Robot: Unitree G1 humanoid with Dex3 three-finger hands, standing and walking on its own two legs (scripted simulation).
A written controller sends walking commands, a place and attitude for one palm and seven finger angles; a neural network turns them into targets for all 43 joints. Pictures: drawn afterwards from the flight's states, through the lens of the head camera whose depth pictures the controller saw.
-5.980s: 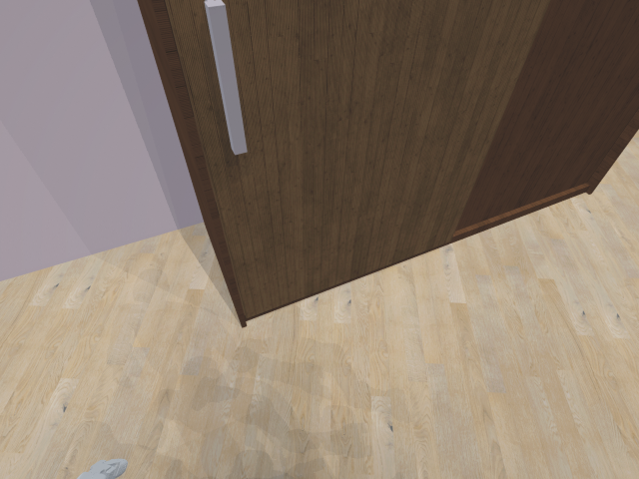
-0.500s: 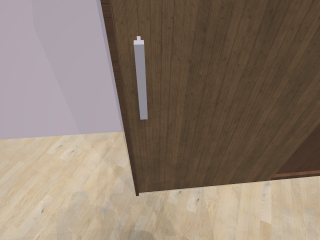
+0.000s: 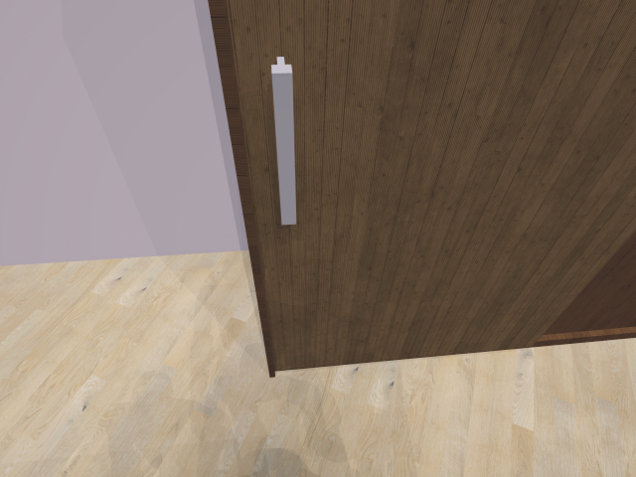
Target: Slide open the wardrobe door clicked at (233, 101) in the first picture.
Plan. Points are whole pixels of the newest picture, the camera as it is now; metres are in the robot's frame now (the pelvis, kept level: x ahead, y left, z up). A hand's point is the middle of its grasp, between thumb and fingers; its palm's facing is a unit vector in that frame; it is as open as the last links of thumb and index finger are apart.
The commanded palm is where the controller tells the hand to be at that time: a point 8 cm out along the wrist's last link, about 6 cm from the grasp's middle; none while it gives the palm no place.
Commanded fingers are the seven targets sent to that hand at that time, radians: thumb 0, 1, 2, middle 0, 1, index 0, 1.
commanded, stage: look again from close up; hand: left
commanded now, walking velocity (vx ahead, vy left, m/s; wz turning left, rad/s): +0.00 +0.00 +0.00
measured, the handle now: (285, 149) +0.56 +0.09 +0.13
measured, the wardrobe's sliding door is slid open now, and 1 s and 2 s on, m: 0.00 0.00 0.00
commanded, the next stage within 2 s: shuffle to correct the standing spot in 0.78 s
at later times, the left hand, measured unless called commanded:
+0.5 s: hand out of the picture +0.00 +0.16 -0.17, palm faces +0.04 -0.98 -0.17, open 7.4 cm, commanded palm none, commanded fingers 0.00 0.90 0.90 -0.20 -0.30 -0.20 -0.30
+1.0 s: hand out of the picture +0.01 +0.16 -0.17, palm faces +0.03 -0.98 -0.18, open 7.4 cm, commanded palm none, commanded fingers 0.00 0.90 0.90 -0.20 -0.30 -0.20 -0.30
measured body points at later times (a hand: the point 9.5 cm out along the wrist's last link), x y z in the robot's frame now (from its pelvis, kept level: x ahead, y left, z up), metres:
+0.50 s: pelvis +0.01 +0.00 +0.00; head +0.01 +0.00 +0.45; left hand +0.00 +0.22 -0.16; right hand +0.00 -0.21 -0.16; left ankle +0.03 +0.10 -0.74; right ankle +0.04 -0.12 -0.74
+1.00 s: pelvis +0.02 +0.00 +0.00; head +0.02 +0.00 +0.45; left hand +0.01 +0.22 -0.16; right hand +0.01 -0.21 -0.16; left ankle +0.03 +0.10 -0.74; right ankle +0.04 -0.12 -0.74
